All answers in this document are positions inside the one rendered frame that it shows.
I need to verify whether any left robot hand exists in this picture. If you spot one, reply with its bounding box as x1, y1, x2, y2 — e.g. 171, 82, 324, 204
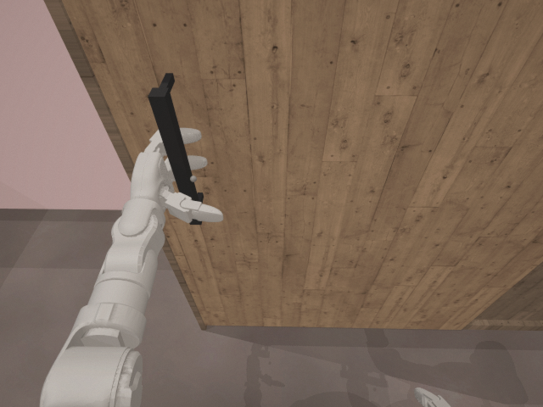
130, 128, 223, 223

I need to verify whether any wardrobe door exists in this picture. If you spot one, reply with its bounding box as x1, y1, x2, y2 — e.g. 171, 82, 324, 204
474, 262, 543, 321
62, 0, 543, 330

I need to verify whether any handle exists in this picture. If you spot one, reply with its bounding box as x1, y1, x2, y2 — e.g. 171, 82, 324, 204
148, 73, 204, 225

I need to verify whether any left robot upper arm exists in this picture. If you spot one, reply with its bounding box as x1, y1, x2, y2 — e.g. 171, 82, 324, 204
43, 346, 143, 407

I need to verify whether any right robot hand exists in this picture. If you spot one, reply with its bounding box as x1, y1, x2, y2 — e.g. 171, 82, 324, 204
414, 387, 451, 407

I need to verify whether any left robot forearm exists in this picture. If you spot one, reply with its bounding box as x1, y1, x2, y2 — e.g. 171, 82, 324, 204
40, 198, 165, 407

